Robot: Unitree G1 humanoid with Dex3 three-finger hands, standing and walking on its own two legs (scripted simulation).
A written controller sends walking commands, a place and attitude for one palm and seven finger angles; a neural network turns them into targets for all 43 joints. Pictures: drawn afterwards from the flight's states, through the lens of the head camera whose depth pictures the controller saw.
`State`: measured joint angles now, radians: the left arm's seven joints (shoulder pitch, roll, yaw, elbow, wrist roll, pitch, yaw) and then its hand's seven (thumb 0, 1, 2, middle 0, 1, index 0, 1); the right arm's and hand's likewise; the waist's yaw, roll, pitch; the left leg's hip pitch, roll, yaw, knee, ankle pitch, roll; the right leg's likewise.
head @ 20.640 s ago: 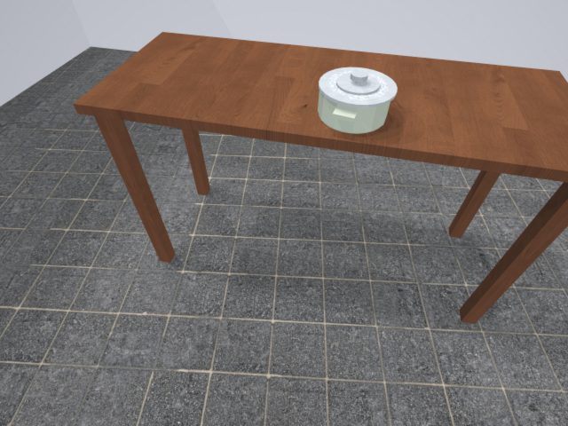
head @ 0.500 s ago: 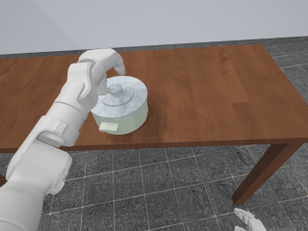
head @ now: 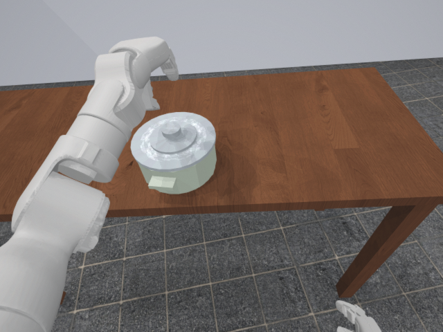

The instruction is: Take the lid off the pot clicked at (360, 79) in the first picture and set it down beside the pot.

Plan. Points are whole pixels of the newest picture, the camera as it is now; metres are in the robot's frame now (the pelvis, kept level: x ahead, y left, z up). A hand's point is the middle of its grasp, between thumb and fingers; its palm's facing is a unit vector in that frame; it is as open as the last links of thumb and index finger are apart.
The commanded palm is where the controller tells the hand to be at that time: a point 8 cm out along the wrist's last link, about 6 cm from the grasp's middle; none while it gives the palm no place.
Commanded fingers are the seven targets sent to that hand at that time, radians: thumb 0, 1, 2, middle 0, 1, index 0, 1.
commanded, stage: raise the empty hand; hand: left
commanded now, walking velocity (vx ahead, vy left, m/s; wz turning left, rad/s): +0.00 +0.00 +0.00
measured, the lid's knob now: (171, 130) +0.50 +0.12 +0.11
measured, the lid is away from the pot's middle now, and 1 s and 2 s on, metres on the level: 0.01 0.01 0.01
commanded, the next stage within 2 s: draw the hand back to the body in 0.10 s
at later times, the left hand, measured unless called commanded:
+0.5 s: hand (142, 89) +0.45 +0.13 +0.24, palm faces -0.18 -0.07 -0.98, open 9.9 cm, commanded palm +0.40 +0.15 +0.31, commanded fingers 0.00 -0.16 1.19 -0.81 -0.22 -0.76 -0.20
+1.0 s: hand (138, 92) +0.37 +0.11 +0.28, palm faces +0.08 -0.97 -0.22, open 9.8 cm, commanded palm +0.33 +0.18 +0.28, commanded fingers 0.00 0.13 1.11 -0.64 -0.24 -0.61 -0.23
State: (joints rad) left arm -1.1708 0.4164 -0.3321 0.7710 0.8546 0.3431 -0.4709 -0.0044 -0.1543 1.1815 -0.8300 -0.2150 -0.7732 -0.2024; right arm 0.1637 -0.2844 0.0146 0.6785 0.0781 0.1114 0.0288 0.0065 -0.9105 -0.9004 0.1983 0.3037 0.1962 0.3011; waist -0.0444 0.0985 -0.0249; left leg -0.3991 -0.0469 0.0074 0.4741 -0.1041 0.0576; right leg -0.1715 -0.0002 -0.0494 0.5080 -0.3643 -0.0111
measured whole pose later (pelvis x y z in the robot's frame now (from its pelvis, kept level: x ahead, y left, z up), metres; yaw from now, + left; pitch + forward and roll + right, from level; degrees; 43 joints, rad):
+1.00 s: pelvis +0.01 -0.02 +0.00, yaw -4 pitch -3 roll +0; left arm -0.48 0.33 0.12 0.00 -0.07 -0.08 0.04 -0.01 -0.08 1.16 -0.79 -0.22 -0.73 -0.21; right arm 0.14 -0.19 0.07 0.59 0.03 0.00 -0.02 0.01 -0.91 -0.90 0.20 0.30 0.20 0.30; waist 0.01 0.04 0.06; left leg -0.27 0.00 0.05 0.46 -0.13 0.02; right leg -0.05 0.04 0.00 0.45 -0.35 -0.04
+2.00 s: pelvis +0.02 -0.03 +0.01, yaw -3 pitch -4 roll +0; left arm 0.27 0.36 0.30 -0.45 -0.13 -0.15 0.07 0.01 0.88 0.90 -0.22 -0.30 -0.21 -0.30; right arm 0.15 -0.23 0.01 0.62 0.04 -0.03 -0.03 0.01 -0.91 -0.90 0.20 0.30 0.20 0.30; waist 0.03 0.07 0.03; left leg -0.22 0.01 0.03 0.46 -0.16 0.01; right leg 0.04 0.05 -0.01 0.39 -0.34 -0.05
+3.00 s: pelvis -0.02 +0.07 +0.00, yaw +2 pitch +0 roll -5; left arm 0.27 0.25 0.00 0.86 0.01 0.07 0.03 -0.02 0.98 0.89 -0.21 -0.30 -0.20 -0.30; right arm 0.36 -0.16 0.01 0.94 -0.02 0.02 -0.02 0.01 -0.91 -0.90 0.20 0.30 0.20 0.30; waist -0.02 -0.07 0.10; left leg -0.31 -0.07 0.02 0.59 -0.28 0.15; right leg -0.42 -0.01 0.01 1.08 -0.49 0.00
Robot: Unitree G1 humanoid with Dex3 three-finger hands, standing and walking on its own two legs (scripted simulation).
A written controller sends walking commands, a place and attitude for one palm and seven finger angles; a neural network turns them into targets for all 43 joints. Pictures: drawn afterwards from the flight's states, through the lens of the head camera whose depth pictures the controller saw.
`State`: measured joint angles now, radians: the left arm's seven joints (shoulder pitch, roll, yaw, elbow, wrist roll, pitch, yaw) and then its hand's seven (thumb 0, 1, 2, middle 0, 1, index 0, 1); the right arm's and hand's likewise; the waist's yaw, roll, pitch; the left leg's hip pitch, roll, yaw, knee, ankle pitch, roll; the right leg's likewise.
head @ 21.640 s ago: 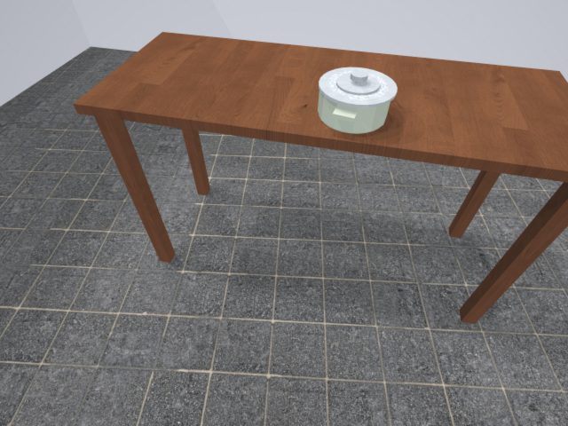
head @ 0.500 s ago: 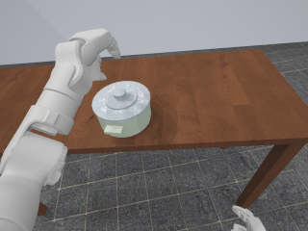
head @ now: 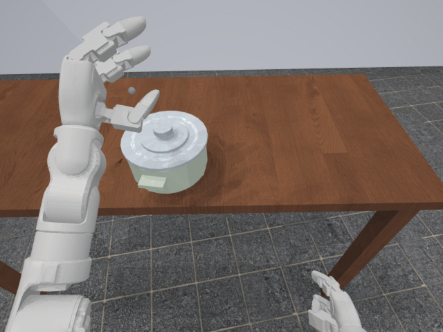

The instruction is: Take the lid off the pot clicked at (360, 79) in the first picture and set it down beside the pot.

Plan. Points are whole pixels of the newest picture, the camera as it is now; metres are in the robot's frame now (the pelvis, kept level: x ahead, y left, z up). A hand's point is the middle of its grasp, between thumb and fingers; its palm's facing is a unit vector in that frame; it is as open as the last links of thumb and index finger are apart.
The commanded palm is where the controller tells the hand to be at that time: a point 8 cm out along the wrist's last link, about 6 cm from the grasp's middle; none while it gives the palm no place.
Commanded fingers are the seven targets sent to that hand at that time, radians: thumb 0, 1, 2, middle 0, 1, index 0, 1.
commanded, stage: draw the hand back to the body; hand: left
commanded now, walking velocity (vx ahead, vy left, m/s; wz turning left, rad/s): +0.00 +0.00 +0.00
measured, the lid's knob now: (162, 129) +0.48 +0.16 +0.10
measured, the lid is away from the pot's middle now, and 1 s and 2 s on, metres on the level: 0.01 0.01 0.01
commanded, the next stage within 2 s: come to a stop and stand still in 1.44 s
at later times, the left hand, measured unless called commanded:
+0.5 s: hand (97, 132) +0.29 +0.17 +0.26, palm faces +0.30 -0.93 -0.22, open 8.3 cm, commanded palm +0.25 +0.23 +0.26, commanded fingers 0.00 0.79 0.93 -0.26 -0.29 -0.26 -0.29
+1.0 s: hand (63, 183) +0.24 +0.21 +0.23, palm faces +0.37 -0.88 -0.30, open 7.5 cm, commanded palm +0.18 +0.26 +0.23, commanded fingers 0.00 0.90 0.90 -0.20 -0.30 -0.20 -0.30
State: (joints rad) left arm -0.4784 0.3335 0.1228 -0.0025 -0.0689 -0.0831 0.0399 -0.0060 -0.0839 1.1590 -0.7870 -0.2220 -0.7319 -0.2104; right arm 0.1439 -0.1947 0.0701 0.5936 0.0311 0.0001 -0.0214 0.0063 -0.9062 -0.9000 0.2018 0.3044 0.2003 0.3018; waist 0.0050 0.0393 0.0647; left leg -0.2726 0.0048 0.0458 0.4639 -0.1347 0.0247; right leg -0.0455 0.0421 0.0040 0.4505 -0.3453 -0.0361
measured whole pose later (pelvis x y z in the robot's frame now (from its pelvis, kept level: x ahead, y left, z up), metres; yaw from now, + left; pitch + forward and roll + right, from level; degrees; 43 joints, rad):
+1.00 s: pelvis +0.02 -0.01 +0.00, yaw +1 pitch -4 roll +0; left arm 0.27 0.36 0.30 -0.45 -0.13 -0.15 0.07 0.01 0.88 0.90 -0.22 -0.30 -0.21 -0.30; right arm 0.15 -0.23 0.01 0.62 0.04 -0.03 -0.03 0.01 -0.91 -0.90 0.20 0.30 0.20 0.30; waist 0.03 0.07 0.03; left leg -0.22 0.01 0.03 0.46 -0.16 0.01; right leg 0.04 0.05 -0.01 0.39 -0.34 -0.05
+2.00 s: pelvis -0.04 +0.09 +0.00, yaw +5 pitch +0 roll -5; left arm 0.27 0.25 0.00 0.86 0.01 0.07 0.03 -0.02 0.98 0.89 -0.21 -0.30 -0.20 -0.30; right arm 0.36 -0.16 0.01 0.94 -0.02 0.02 -0.02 0.01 -0.91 -0.90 0.20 0.30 0.20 0.30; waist -0.02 -0.07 0.10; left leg -0.31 -0.07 0.02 0.59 -0.28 0.15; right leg -0.42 -0.01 0.01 1.08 -0.49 0.00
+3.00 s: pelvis -0.15 +0.34 +0.00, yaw +6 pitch +0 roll -1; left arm 0.30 0.23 0.09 0.91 0.00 0.02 0.07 0.00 0.90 0.89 -0.21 -0.30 -0.20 -0.30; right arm 0.33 -0.10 -0.06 0.98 0.01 0.07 -0.05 0.01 -0.91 -0.90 0.20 0.30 0.20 0.30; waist 0.01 -0.06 0.09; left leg -0.34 -0.22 -0.02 0.75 -0.33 -0.14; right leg -0.12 -0.05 -0.07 0.42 -0.31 -0.10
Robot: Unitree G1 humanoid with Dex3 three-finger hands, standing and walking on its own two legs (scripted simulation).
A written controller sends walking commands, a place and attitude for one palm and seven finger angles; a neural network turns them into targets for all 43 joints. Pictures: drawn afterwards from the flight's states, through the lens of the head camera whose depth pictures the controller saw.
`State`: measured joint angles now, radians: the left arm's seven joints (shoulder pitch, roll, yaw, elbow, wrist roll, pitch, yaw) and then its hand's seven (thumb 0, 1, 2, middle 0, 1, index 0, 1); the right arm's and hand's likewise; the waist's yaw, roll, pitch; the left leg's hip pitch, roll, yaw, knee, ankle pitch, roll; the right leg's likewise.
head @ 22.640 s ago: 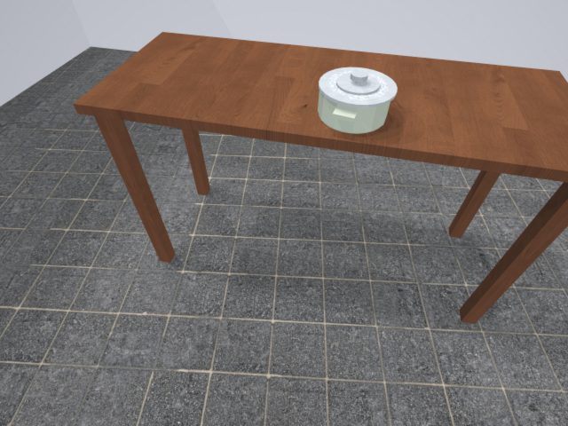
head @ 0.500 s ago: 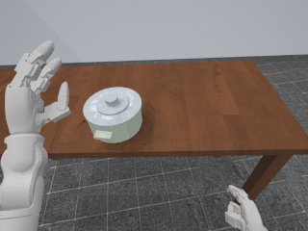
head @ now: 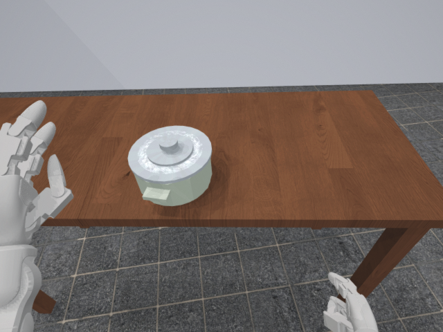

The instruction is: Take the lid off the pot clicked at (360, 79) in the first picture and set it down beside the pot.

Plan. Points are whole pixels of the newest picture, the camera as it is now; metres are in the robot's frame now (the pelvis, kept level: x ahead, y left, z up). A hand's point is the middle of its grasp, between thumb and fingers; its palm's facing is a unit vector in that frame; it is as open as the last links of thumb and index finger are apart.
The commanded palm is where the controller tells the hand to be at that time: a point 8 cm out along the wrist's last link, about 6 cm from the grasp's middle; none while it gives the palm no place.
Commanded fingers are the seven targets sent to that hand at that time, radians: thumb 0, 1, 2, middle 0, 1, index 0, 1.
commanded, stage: draw the hand back to the body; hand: left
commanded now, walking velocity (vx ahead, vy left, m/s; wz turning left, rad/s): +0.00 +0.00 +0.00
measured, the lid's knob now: (168, 143) +0.47 +0.17 +0.10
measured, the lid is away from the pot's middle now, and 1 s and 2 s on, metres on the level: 0.01 0.01 0.01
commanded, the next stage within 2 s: come to a stop and stand still in 0.44 s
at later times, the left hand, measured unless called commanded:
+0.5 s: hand (24, 234) +0.17 +0.25 +0.20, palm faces +0.42 -0.83 -0.35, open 7.4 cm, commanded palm +0.12 +0.30 +0.22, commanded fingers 0.00 0.90 0.90 -0.20 -0.30 -0.20 -0.30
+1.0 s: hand out of the picture -0.02 +0.28 -0.20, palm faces +0.04 -0.99 -0.13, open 7.0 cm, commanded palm none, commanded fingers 0.00 0.90 0.90 -0.20 -0.30 -0.20 -0.30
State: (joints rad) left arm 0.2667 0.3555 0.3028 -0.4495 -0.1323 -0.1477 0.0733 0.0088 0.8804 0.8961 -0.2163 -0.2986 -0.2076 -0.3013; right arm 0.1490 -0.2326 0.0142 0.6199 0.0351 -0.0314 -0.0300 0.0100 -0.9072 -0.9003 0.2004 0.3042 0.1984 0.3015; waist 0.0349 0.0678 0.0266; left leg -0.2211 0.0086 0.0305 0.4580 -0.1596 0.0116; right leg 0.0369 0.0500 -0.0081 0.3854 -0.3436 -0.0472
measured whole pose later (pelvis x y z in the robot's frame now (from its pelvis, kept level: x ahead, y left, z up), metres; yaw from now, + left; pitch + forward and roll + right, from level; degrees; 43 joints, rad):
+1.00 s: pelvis -0.05 +0.10 -0.01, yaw +4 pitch +0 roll -5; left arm 0.27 0.25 0.00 0.86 0.01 0.07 0.03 -0.02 0.98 0.89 -0.21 -0.30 -0.20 -0.30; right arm 0.36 -0.16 0.01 0.94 -0.02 0.02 -0.02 0.01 -0.91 -0.90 0.20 0.30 0.20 0.30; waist -0.02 -0.07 0.10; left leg -0.31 -0.07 0.02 0.59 -0.28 0.15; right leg -0.42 -0.01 0.01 1.08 -0.49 0.00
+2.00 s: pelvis -0.16 +0.35 +0.00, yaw +6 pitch +0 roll -1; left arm 0.30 0.23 0.09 0.91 0.00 0.02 0.07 0.00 0.90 0.89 -0.21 -0.30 -0.20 -0.30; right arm 0.33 -0.10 -0.06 0.98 0.01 0.07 -0.05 0.01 -0.91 -0.90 0.20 0.30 0.20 0.30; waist 0.01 -0.06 0.09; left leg -0.34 -0.22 -0.02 0.75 -0.33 -0.14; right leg -0.12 -0.05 -0.07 0.42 -0.31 -0.10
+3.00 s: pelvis -0.26 +0.35 +0.01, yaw +5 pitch +0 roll +3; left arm 0.38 0.11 0.03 1.07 0.01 -0.01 0.03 0.00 0.90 0.89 -0.21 -0.30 -0.20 -0.30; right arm 0.33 -0.20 -0.06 1.08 -0.02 0.04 -0.01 0.00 -0.91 -0.90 0.20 0.30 0.20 0.30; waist 0.00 0.01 0.04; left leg -0.45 0.00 -0.01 0.90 -0.29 -0.06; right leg -0.10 -0.01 -0.01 0.36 -0.25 -0.05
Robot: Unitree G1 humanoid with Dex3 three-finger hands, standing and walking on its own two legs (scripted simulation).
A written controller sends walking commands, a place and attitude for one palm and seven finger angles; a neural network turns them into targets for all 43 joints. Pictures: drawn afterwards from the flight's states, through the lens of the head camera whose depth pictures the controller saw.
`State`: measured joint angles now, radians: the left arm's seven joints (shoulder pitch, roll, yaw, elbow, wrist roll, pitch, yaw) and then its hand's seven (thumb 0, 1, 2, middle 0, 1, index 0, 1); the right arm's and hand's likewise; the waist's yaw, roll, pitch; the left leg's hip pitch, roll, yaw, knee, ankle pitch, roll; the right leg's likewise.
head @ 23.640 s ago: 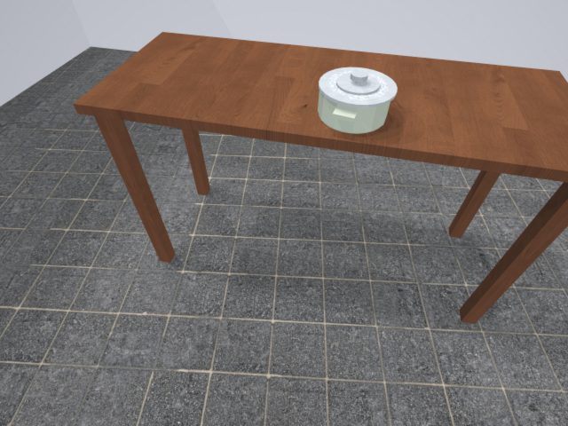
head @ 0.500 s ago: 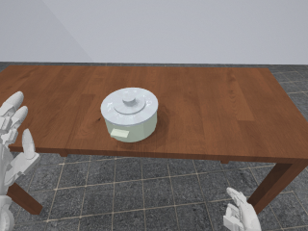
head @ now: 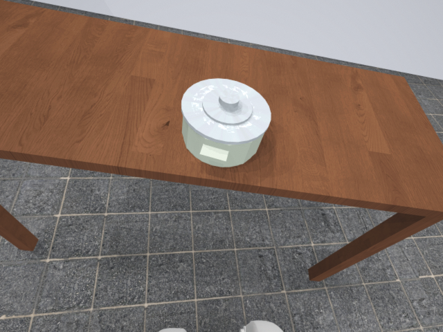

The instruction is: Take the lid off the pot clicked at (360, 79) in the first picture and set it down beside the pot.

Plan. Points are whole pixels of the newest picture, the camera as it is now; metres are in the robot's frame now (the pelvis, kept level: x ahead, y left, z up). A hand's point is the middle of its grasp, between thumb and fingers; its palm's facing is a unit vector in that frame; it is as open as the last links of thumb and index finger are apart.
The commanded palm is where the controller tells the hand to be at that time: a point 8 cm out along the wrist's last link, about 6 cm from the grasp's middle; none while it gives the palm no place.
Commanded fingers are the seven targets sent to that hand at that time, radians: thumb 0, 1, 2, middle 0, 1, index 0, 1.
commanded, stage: come to a stop and stand still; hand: left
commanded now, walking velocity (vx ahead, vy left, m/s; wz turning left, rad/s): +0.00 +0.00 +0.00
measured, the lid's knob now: (229, 99) +0.52 +0.03 +0.11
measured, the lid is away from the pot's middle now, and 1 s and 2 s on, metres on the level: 0.01 0.01 0.01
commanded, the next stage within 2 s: none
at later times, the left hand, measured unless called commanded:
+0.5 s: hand out of the picture -0.04 +0.33 -0.23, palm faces +0.03 -0.98 -0.17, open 7.4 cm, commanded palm none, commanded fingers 0.00 0.90 0.90 -0.20 -0.30 -0.20 -0.30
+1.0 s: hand out of the picture -0.07 +0.47 -0.17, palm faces +0.13 -0.96 -0.26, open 7.4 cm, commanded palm none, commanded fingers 0.00 0.90 0.90 -0.20 -0.30 -0.20 -0.30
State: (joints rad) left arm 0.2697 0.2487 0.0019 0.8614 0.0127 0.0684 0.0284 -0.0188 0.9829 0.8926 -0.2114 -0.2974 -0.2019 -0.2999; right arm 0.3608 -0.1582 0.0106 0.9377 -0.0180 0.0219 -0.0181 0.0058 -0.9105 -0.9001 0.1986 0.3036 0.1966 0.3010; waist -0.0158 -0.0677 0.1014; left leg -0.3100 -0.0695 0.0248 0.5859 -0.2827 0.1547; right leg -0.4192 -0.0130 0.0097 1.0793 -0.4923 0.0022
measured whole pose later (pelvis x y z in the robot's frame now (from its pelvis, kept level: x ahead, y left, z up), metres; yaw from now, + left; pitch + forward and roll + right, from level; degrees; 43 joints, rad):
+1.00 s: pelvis -0.09 +0.26 +0.01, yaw +1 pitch +0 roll -1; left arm 0.30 0.23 0.09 0.91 0.00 0.02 0.07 0.00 0.90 0.89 -0.21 -0.30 -0.20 -0.30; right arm 0.33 -0.10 -0.06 0.98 0.01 0.07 -0.05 0.01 -0.91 -0.90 0.20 0.30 0.20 0.30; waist 0.01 -0.06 0.09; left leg -0.34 -0.22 -0.02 0.75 -0.33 -0.14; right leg -0.12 -0.05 -0.07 0.42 -0.31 -0.10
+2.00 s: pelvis -0.19 +0.27 +0.02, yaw +1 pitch +0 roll +3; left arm 0.38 0.11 0.03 1.07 0.01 -0.01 0.03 0.00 0.90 0.89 -0.21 -0.30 -0.20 -0.30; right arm 0.33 -0.20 -0.06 1.08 -0.02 0.04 -0.01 0.00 -0.91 -0.90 0.20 0.30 0.20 0.30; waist 0.00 0.01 0.04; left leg -0.45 0.00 -0.01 0.90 -0.29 -0.06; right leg -0.10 -0.01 -0.01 0.36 -0.25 -0.05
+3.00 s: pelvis -0.16 +0.29 +0.01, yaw +0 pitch +0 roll +0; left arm 0.24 0.17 0.01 1.11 0.00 0.00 0.04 0.00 0.91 0.89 -0.20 -0.30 -0.20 -0.30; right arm 0.29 -0.14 0.00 1.18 -0.01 0.00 -0.04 0.00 -0.91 -0.90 0.20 0.30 0.20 0.30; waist -0.01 -0.02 0.05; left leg -0.16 0.03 0.08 0.42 -0.26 -0.01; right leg -0.14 0.00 -0.03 0.43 -0.29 -0.02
